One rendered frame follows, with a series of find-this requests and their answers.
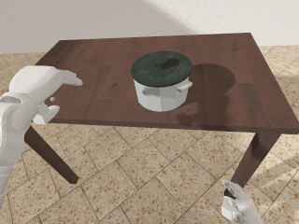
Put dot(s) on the right robot forearm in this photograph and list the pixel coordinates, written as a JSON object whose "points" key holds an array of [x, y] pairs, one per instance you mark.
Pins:
{"points": [[252, 219]]}

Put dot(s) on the knob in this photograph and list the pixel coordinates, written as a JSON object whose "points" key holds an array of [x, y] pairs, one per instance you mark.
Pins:
{"points": [[160, 61]]}

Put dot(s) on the pot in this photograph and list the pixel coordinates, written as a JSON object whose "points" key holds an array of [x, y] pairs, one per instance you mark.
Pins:
{"points": [[162, 99]]}

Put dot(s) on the lid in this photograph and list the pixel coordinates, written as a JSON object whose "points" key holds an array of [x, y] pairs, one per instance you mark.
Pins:
{"points": [[178, 69]]}

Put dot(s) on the robot left hand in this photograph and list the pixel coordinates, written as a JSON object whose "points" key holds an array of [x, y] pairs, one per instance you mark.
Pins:
{"points": [[39, 82]]}

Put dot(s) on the robot right hand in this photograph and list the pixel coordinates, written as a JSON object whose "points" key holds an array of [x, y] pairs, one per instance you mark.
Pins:
{"points": [[242, 206]]}

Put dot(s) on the left robot forearm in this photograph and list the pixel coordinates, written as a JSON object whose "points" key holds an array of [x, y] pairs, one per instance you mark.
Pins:
{"points": [[16, 114]]}

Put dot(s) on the table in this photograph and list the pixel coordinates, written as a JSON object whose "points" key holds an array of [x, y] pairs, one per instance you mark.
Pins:
{"points": [[233, 90]]}

